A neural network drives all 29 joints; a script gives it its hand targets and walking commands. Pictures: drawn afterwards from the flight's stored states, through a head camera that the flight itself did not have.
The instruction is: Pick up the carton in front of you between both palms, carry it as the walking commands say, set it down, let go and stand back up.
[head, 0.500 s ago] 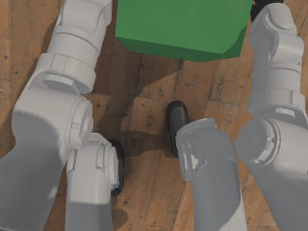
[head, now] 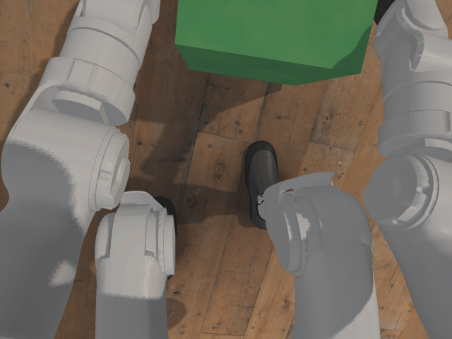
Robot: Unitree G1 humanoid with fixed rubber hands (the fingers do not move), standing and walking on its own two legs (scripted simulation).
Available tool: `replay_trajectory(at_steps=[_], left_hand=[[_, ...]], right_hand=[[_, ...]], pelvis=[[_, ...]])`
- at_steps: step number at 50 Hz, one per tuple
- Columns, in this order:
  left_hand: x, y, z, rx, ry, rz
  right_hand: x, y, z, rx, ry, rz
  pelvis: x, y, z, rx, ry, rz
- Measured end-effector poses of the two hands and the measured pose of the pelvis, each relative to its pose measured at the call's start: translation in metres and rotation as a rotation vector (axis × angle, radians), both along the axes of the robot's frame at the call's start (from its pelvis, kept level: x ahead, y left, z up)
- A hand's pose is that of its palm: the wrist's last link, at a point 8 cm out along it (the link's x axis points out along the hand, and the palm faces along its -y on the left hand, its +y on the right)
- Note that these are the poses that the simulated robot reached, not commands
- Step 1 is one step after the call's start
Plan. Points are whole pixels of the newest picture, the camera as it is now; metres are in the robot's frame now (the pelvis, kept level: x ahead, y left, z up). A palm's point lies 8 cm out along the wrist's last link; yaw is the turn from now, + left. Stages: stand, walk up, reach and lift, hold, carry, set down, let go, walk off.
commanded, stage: set down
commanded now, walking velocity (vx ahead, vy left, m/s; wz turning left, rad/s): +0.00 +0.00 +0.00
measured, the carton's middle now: out of the picture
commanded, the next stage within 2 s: let go in 1.94 s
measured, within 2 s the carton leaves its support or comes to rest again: rests again in 0.12 s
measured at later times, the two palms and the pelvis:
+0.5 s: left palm out of the picture +0.58 +0.01 -0.20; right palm (396, 5) +0.50 -0.29 -0.18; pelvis +0.00 +0.00 -0.01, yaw -1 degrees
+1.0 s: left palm out of the picture +0.61 +0.05 -0.17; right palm (411, 5) +0.50 -0.31 -0.18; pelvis -0.01 -0.01 -0.01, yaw -1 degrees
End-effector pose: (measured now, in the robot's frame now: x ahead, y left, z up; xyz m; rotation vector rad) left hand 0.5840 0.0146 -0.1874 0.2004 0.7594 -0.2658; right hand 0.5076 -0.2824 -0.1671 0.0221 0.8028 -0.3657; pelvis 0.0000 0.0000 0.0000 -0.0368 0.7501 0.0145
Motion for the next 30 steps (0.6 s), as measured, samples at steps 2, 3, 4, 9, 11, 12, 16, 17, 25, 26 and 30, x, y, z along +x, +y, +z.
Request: replay_trajectory(at_steps=[2,3,4,9,11,12,16,17,25,26,30], left_hand=[[-0.001,-0.001,-0.001,-0.013,-0.002,-0.006],[-0.001,-0.001,-0.001,-0.018,-0.003,-0.009],[-0.001,-0.002,-0.002,-0.025,-0.003,-0.011],[-0.003,-0.003,-0.004,-0.048,-0.008,-0.022],[-0.003,-0.003,-0.004,-0.055,-0.009,-0.027],[-0.003,-0.003,-0.005,-0.059,-0.01,-0.029],[-0.003,-0.004,-0.006,-0.073,-0.014,-0.037],[-0.003,-0.004,-0.006,-0.077,-0.016,-0.038],[-0.002,-0.003,-0.009,-0.099,-0.027,-0.043],[-0.002,-0.003,-0.009,-0.1,-0.028,-0.044],[-0.003,-0.004,-0.01,-0.1,-0.038,-0.057]], right_hand=[[0.0,-0.002,-0.002,-0.004,-0.001,-0.003],[0.0,-0.002,-0.003,-0.005,-0.001,-0.004],[0.0,-0.003,-0.004,-0.007,-0.001,-0.006],[-0.002,-0.007,-0.009,-0.006,-0.002,-0.009],[-0.002,-0.007,-0.01,-0.004,-0.003,-0.009],[-0.003,-0.008,-0.01,-0.002,-0.004,-0.008],[-0.004,-0.01,-0.013,0.003,-0.002,-0.007],[-0.004,-0.01,-0.014,0.004,0.0,-0.007],[-0.004,-0.011,-0.015,0.012,0.003,-0.012],[-0.005,-0.011,-0.016,0.014,0.002,-0.014],[-0.006,-0.011,-0.017,0.022,-0.005,-0.023]], pelvis=[[-0.001,0.0,-0.002,-0.001,-0.006,0.001],[-0.001,0.0,-0.002,-0.002,-0.009,0.002],[-0.001,0.0,-0.003,-0.003,-0.012,0.002],[-0.002,0.0,-0.007,-0.008,-0.035,0.0],[-0.002,0.0,-0.008,-0.01,-0.041,0.0],[-0.002,0.0,-0.008,-0.011,-0.044,0.0],[-0.003,0.0,-0.009,-0.013,-0.055,-0.001],[-0.003,0.0,-0.009,-0.014,-0.057,-0.001],[-0.003,0.0,-0.012,-0.018,-0.075,-0.005],[-0.003,0.001,-0.012,-0.018,-0.077,-0.005],[-0.004,0.001,-0.012,-0.017,-0.086,-0.005]])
